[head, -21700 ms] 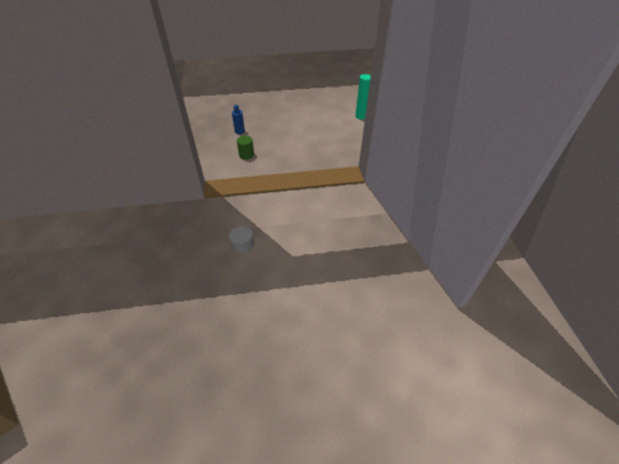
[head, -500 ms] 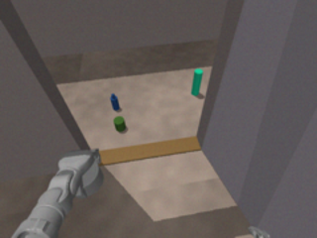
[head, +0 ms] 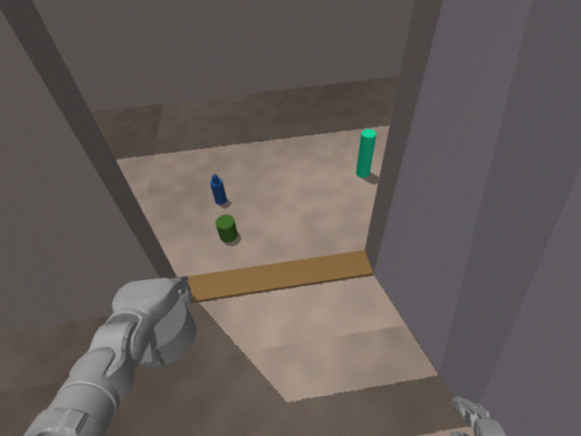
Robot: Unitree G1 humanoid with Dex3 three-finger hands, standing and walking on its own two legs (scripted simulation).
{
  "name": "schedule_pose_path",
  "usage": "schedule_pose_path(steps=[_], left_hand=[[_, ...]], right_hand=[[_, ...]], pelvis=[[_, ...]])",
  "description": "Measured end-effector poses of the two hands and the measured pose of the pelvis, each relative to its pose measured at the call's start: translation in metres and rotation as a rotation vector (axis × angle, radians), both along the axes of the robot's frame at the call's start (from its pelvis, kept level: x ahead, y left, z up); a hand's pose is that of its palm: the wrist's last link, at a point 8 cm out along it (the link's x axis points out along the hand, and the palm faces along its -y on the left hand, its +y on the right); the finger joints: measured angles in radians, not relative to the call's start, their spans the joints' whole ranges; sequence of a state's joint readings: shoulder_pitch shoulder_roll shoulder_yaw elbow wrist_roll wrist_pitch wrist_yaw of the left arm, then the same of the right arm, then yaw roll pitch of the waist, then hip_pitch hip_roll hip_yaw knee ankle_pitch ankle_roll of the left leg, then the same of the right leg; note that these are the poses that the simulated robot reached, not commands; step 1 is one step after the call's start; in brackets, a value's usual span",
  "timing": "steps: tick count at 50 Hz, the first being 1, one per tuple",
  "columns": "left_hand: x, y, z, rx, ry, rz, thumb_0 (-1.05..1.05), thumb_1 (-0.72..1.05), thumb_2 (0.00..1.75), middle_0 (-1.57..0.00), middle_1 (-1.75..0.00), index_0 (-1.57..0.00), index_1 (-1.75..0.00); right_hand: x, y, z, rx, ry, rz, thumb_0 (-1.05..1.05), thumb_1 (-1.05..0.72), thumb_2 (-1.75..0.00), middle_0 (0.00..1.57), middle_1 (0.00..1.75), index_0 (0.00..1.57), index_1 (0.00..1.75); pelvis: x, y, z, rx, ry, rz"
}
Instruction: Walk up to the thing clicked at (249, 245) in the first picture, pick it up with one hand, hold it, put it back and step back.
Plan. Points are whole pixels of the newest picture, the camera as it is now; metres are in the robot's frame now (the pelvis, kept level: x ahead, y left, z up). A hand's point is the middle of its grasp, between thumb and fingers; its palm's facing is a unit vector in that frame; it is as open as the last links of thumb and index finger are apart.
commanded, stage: hold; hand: left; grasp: from above
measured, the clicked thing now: (161, 327) +0.31 +0.22 -0.07
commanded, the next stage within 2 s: crouch in 0.74 s
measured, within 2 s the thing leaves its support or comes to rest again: neither
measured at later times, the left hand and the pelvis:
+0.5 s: hand (154, 325) +0.30 +0.22 -0.04, palm faces -0.47 -0.07 -0.88, open 11.8 cm; pelvis +0.01 +0.00 +0.00, yaw +0 degrees
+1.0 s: hand (154, 320) +0.31 +0.23 -0.04, palm faces -0.46 -0.07 -0.89, open 11.8 cm; pelvis +0.02 +0.00 +0.00, yaw +0 degrees
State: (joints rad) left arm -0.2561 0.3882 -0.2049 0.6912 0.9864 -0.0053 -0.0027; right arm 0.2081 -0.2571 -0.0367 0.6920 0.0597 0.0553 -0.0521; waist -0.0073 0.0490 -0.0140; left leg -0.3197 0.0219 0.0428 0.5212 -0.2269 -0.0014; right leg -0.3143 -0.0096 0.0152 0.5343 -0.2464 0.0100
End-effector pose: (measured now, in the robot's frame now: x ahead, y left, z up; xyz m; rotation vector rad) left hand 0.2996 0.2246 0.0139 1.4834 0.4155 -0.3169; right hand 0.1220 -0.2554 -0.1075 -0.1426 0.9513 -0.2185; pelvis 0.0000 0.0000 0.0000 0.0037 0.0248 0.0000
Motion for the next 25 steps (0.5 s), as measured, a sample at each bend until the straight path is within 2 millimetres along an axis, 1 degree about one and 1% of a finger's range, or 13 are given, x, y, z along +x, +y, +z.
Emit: schedule_pose_path(steps=[7,13,25], left_hand=[[-0.001,0.000,0.004,0.002,-0.005,-0.005,0.00,-0.28,0.77,-0.41,-0.88,-0.48,-0.84],[0.001,0.001,0.009,0.002,-0.007,-0.003,0.00,-0.28,0.77,-0.41,-0.88,-0.48,-0.84],[0.004,0.003,0.004,-0.006,0.018,-0.008,0.00,-0.28,0.77,-0.41,-0.88,-0.48,-0.84]], right_hand=[[0.004,0.001,0.002,0.000,-0.009,0.004,0.01,-0.91,-0.90,0.20,0.30,0.20,0.30],[0.008,0.004,0.003,0.003,-0.015,0.004,0.01,-0.91,-0.90,0.20,0.30,0.20,0.30],[0.016,0.009,0.004,0.010,-0.010,0.006,0.01,-0.91,-0.90,0.20,0.30,0.20,0.30]], pelvis=[[-0.001,0.000,0.001,0.001,-0.006,-0.001],[0.001,0.001,0.002,0.001,-0.010,0.000],[0.007,0.003,0.004,0.001,-0.005,-0.003]])
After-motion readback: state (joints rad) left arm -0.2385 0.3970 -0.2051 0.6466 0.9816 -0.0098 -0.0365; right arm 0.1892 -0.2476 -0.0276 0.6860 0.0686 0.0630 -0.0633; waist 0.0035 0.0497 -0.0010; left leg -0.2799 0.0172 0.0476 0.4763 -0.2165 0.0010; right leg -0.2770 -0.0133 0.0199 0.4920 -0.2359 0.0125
